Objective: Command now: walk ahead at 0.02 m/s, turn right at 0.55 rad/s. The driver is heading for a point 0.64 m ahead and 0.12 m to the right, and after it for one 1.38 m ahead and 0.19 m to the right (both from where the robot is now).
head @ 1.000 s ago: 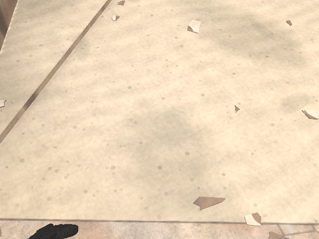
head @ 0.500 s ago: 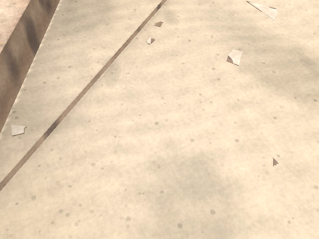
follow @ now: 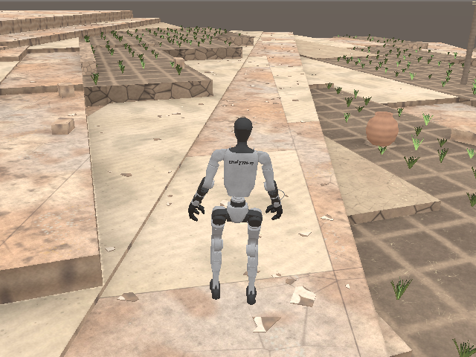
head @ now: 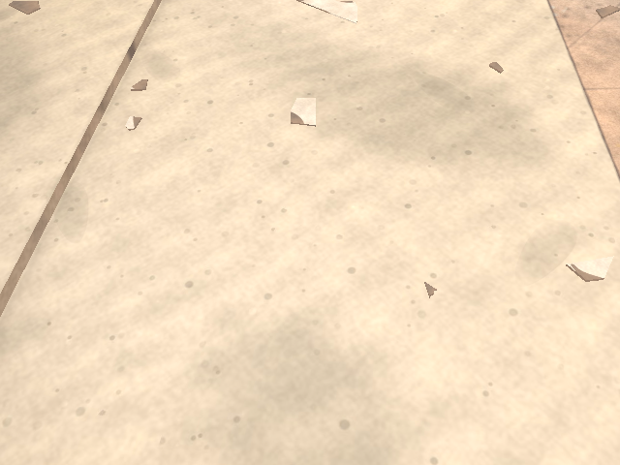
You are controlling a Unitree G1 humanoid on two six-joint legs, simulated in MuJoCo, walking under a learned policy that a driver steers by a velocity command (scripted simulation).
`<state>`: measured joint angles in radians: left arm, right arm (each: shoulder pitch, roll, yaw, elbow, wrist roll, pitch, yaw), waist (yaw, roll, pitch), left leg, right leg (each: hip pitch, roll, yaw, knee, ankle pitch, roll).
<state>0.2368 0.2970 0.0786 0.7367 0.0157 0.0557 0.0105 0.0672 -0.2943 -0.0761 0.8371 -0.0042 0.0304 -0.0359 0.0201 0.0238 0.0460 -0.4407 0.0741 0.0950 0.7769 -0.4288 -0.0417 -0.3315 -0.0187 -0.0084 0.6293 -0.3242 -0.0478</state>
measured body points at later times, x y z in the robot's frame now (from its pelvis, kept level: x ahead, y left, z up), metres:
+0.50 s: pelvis +0.02 +0.02 +0.01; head +0.06 +0.03 +0.46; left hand +0.26 +0.26 -0.09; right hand +0.08 -0.30 -0.09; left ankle +0.06 +0.14 -0.73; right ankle -0.01 -0.09 -0.70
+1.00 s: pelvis +0.01 -0.02 +0.01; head +0.02 -0.05 +0.46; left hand +0.27 +0.13 -0.08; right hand -0.02 -0.33 -0.12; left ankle +0.05 +0.13 -0.69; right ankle -0.04 -0.11 -0.73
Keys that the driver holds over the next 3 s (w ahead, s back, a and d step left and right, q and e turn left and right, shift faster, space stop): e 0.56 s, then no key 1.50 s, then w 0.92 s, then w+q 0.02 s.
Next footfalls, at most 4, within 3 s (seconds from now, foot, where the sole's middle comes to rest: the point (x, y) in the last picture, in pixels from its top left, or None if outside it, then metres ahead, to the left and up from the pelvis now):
0.42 left None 0.10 0.12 -0.77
0.82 right None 0.00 -0.13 -0.77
1.12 left None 0.09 0.10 -0.77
2.74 left None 0.45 -0.08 -0.77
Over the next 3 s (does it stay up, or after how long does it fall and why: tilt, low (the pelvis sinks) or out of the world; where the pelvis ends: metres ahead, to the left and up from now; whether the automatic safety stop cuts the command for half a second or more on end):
stays up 0.37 -0.12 0.02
